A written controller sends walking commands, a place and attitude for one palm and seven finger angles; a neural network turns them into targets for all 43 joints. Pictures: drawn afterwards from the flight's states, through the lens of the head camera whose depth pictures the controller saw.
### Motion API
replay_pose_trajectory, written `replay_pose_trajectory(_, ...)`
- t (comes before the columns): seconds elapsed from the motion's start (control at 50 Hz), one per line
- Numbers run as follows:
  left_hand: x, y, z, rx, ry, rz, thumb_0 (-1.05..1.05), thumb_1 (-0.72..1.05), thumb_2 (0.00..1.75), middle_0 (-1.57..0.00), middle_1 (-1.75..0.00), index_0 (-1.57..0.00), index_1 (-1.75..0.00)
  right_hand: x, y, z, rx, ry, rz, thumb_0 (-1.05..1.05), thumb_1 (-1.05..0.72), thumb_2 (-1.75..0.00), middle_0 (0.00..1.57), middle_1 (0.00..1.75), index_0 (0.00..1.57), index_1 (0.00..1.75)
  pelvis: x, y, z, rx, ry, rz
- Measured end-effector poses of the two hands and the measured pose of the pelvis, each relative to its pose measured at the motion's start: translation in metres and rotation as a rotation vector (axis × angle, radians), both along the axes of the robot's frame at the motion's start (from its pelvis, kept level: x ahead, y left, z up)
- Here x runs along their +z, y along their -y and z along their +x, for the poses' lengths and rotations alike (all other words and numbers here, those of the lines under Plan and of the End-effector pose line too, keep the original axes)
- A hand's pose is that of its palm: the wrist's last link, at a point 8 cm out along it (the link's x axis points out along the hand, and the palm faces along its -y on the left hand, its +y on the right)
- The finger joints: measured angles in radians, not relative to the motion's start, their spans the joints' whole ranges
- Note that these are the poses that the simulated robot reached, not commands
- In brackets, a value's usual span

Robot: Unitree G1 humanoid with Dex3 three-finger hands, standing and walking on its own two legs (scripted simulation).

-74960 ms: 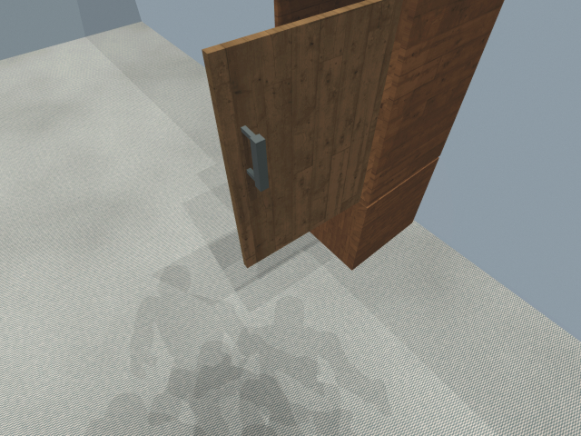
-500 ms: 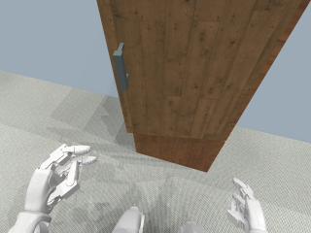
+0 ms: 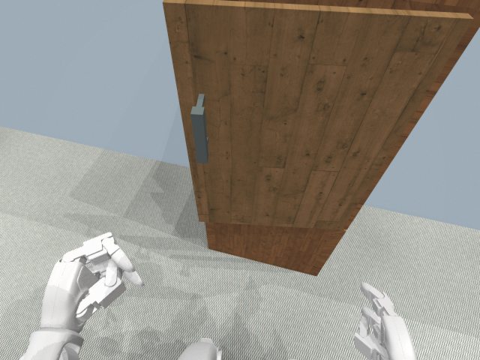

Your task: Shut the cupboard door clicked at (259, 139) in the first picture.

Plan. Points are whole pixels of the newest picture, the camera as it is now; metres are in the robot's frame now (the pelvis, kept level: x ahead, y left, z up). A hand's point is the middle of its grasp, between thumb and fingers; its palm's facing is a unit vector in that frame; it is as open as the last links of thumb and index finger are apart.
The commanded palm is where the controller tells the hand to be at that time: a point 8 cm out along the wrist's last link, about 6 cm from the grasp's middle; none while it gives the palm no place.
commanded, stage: raise the hand and make a fist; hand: left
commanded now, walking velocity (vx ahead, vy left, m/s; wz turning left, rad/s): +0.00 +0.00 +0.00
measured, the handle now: (202, 129) +0.49 +0.12 +0.11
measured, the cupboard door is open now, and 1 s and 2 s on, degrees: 11 11 11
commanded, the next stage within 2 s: bring the fist close to the handle in 0.80 s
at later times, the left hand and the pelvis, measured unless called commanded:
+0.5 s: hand (117, 257) +0.23 +0.19 +0.11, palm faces +0.04 -1.00 -0.04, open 3.1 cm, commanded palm +0.20 +0.23 +0.11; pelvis +0.00 -0.01 +0.02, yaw +0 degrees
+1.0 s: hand (140, 259) +0.23 +0.16 +0.11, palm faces +0.04 -1.00 -0.04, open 3.1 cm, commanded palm +0.22 +0.20 +0.11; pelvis +0.00 -0.03 +0.02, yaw +1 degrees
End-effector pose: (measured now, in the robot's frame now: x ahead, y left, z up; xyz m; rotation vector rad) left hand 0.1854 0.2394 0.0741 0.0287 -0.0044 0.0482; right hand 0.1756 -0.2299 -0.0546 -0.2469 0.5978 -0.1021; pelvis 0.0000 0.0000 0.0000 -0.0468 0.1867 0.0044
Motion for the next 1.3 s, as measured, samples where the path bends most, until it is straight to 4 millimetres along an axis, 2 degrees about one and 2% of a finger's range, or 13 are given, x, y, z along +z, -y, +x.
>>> replay_pose_trajectory(0.12,0.011,-0.003,0.004,-0.002,0.003,0.000,0.02,0.90,0.90,-1.17,-1.35,-1.16,-1.35,0.012,-0.020,0.014,0.049,0.040,0.036,0.01,-0.90,-0.90,0.20,0.30,0.20,0.30,0.006,-0.002,0.002,0.006,0.022,-0.002)
replay_pose_trajectory(0.24,0.017,-0.006,0.008,-0.002,-0.009,0.001,0.02,0.90,0.90,-1.25,-1.44,-1.25,-1.44,0.014,-0.024,0.012,0.066,0.031,0.048,0.01,-0.90,-0.90,0.20,0.30,0.20,0.30,0.011,-0.001,0.003,0.009,0.041,-0.001)
replay_pose_trajectory(0.46,0.036,-0.002,0.021,-0.013,0.006,0.012,0.02,0.90,0.90,-1.30,-1.49,-1.29,-1.50,0.010,-0.002,-0.010,0.023,-0.023,0.035,0.01,-0.90,-0.90,0.20,0.30,0.20,0.30,0.020,0.006,0.004,0.007,0.067,0.010)
replay_pose_trajectory(0.56,0.036,0.004,0.022,-0.012,-0.006,0.005,0.02,0.90,0.90,-1.30,-1.50,-1.30,-1.50,0.011,0.010,-0.015,0.003,-0.027,0.031,0.01,-0.90,-0.90,0.20,0.30,0.20,0.30,0.022,0.011,0.005,0.001,0.070,0.019)
replay_pose_trajectory(0.74,0.034,0.018,0.019,-0.007,0.006,0.005,0.02,0.90,0.90,-1.30,-1.50,-1.30,-1.50,0.010,0.024,-0.013,-0.001,-0.019,0.028,0.01,-0.90,-0.90,0.20,0.30,0.20,0.30,0.021,0.021,0.004,0.000,0.072,0.028)
replay_pose_trajectory(0.96,0.035,0.026,0.019,-0.007,0.004,0.010,0.02,0.90,0.90,-1.31,-1.50,-1.30,-1.50,0.008,0.026,-0.006,0.008,-0.007,0.049,0.01,-0.90,-0.90,0.20,0.30,0.20,0.30,0.021,0.028,0.004,0.002,0.074,0.033)
replay_pose_trajectory(1.06,0.035,0.035,0.033,-0.019,0.024,0.001,0.02,0.90,0.90,-1.31,-1.50,-1.30,-1.50,0.004,0.026,-0.006,0.014,-0.016,0.048,0.01,-0.90,-0.90,0.20,0.30,0.20,0.30,0.020,0.029,0.003,0.007,0.071,0.033)
replay_pose_trajectory(1.22,0.036,0.059,0.065,-0.060,0.027,-0.008,0.02,0.90,0.90,-1.31,-1.50,-1.30,-1.50,0.002,0.026,-0.010,-0.004,-0.042,0.064,0.01,-0.90,-0.90,0.20,0.30,0.20,0.30,0.022,0.028,0.006,-0.005,0.068,0.042)
replay_pose_trajectory(1.3,0.036,0.064,0.075,-0.049,0.022,-0.007,0.02,0.89,0.90,-1.31,-1.50,-1.30,-1.50,0.001,0.026,-0.014,-0.015,-0.064,0.070,0.01,-0.90,-0.90,0.20,0.30,0.20,0.30,0.023,0.028,0.008,-0.013,0.069,0.047)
